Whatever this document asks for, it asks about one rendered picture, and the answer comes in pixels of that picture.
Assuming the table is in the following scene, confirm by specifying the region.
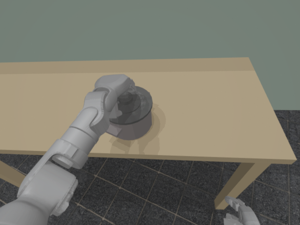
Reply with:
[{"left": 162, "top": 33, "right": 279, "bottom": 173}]
[{"left": 0, "top": 57, "right": 297, "bottom": 210}]

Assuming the robot left hand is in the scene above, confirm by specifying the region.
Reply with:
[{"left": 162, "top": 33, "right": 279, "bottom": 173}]
[{"left": 95, "top": 74, "right": 137, "bottom": 119}]

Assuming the left robot upper arm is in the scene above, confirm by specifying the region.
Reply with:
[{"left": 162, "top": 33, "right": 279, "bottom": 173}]
[{"left": 0, "top": 161, "right": 78, "bottom": 225}]

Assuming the left robot forearm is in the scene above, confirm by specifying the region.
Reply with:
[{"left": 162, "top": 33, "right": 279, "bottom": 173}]
[{"left": 17, "top": 85, "right": 117, "bottom": 198}]

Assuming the knob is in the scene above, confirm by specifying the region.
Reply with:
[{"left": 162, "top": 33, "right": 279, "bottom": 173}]
[{"left": 119, "top": 92, "right": 133, "bottom": 105}]

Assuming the robot right hand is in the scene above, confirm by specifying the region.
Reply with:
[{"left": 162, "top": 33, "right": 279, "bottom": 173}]
[{"left": 224, "top": 196, "right": 260, "bottom": 225}]

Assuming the lid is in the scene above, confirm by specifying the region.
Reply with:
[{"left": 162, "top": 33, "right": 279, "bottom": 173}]
[{"left": 109, "top": 86, "right": 153, "bottom": 125}]

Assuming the pot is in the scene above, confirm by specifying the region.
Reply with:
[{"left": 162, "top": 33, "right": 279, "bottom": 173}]
[{"left": 106, "top": 111, "right": 152, "bottom": 140}]

